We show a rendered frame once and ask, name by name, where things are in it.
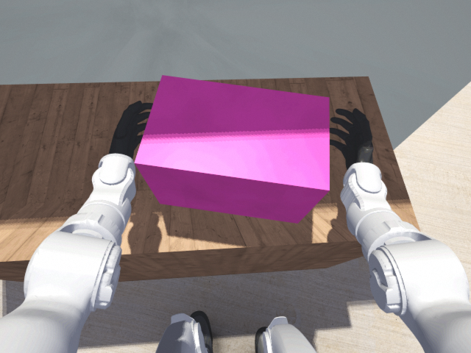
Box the right robot forearm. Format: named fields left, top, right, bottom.
left=340, top=163, right=470, bottom=300

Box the robot right hand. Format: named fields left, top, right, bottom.
left=330, top=108, right=374, bottom=170

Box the left robot upper arm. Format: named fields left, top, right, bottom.
left=0, top=231, right=122, bottom=353

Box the carton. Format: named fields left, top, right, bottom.
left=134, top=75, right=330, bottom=224

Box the right robot upper arm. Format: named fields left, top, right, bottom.
left=369, top=239, right=471, bottom=353

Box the pedestal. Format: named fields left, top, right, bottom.
left=0, top=76, right=421, bottom=282

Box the robot left hand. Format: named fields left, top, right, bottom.
left=109, top=101, right=153, bottom=158

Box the left robot foot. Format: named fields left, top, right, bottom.
left=190, top=311, right=213, bottom=353

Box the left robot forearm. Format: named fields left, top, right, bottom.
left=24, top=154, right=136, bottom=298

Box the robot right thigh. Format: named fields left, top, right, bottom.
left=263, top=324, right=317, bottom=353

